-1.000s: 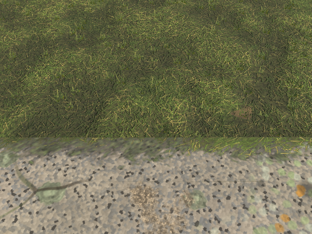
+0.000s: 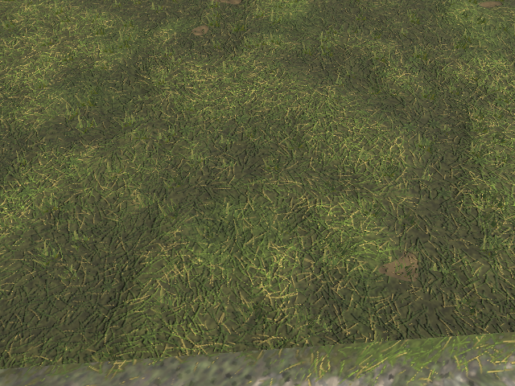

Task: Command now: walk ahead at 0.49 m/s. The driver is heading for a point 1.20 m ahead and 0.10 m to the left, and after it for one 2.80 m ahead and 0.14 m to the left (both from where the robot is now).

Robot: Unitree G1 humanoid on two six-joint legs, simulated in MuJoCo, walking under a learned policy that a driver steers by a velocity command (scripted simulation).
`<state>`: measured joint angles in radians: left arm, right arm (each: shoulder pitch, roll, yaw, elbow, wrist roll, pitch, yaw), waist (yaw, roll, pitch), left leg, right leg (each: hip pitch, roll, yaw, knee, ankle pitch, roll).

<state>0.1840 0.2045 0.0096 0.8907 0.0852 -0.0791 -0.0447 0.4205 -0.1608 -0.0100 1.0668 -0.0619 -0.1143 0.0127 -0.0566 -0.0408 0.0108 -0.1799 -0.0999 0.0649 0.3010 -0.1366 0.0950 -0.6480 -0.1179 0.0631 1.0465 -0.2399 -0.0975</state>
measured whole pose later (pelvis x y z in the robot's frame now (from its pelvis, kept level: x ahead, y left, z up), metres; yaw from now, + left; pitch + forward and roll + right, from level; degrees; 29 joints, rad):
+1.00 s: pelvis +0.52 -0.03 -0.04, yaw +0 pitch +2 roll +1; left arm 0.21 0.20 0.04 0.89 0.10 -0.09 -0.03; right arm 0.47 -0.16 -0.05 1.04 -0.08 -0.11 0.02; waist -0.06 -0.03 -0.05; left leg -0.32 -0.06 0.07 0.74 -0.47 0.09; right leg -0.72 -0.04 0.08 1.24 -0.17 -0.07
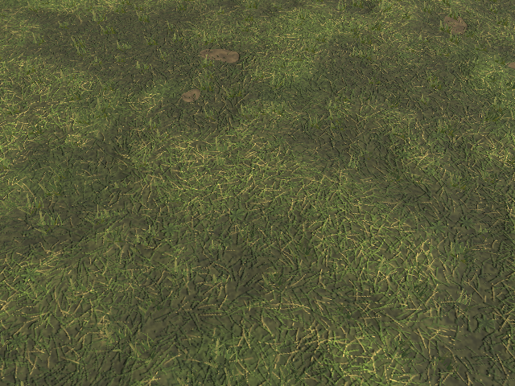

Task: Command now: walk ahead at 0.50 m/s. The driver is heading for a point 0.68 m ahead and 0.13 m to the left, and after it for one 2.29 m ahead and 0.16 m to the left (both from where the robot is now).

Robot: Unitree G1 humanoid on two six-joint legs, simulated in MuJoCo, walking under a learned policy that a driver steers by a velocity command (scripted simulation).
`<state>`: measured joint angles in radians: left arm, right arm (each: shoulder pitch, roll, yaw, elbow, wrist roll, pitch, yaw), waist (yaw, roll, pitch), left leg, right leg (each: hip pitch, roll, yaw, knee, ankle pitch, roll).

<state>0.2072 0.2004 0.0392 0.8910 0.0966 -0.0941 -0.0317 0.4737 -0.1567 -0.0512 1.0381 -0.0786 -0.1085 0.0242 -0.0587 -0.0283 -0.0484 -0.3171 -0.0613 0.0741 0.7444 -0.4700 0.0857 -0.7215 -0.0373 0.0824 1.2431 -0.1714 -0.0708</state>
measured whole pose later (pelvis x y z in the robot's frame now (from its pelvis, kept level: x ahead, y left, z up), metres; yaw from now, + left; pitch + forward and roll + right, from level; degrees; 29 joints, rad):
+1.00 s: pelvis +0.54 +0.04 -0.14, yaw +1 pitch +4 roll -1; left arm 0.14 0.25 0.07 0.90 0.00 -0.06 0.03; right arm 0.29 -0.20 -0.05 0.93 -0.01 -0.08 0.00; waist -0.02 -0.03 0.00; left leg -0.25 -0.05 0.04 0.34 -0.16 0.08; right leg -0.65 -0.07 0.04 0.89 -0.18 -0.01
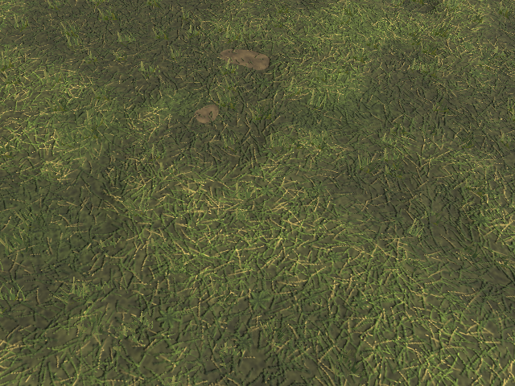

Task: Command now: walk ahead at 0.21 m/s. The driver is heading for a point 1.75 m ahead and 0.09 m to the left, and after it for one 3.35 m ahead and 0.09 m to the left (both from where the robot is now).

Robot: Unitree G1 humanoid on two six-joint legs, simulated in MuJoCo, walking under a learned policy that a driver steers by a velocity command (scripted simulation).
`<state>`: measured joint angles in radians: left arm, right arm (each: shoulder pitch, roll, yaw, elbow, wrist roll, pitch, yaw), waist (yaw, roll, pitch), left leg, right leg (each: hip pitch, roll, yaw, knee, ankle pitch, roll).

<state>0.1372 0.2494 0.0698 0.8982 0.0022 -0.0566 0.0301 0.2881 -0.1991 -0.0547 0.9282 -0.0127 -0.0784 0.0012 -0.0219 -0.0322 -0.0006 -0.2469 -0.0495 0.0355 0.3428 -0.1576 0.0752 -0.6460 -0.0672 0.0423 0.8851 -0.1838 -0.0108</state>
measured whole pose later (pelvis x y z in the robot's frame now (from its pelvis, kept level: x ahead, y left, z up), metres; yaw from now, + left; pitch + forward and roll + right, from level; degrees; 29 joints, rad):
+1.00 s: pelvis +0.07 -0.04 -0.02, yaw +0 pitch -1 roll +0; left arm 0.10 0.20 0.06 1.03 0.00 0.02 0.03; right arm 0.30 -0.17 -0.04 1.10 -0.01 -0.01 -0.04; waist -0.01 0.00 0.05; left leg -0.13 0.00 0.03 0.53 -0.39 0.01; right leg -0.35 0.03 -0.01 0.52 -0.15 -0.03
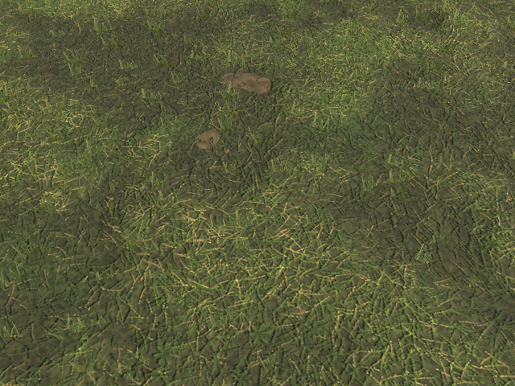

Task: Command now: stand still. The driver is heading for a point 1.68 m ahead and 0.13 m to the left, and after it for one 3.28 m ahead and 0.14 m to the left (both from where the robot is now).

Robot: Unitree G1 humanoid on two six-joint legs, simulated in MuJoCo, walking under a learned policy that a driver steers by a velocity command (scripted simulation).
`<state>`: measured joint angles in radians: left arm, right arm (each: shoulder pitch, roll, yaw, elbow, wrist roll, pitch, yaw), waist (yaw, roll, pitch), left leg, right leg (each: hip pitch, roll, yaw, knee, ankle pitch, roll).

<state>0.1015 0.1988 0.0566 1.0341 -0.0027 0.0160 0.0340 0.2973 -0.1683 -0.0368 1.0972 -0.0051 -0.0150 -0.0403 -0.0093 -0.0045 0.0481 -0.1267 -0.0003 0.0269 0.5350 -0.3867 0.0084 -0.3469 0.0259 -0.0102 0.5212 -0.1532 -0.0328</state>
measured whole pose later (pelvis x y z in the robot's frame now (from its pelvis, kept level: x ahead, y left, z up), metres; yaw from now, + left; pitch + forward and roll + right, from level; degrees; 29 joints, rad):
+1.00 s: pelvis +0.26 -0.02 +0.00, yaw +0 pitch +2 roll -1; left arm 0.44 0.21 0.03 1.09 -0.01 -0.08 0.01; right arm -0.03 -0.22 -0.05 0.86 0.03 -0.09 0.04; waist 0.09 0.03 0.02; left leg -0.65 0.08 0.02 0.57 0.04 0.05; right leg 0.14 0.04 -0.05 0.16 -0.34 -0.03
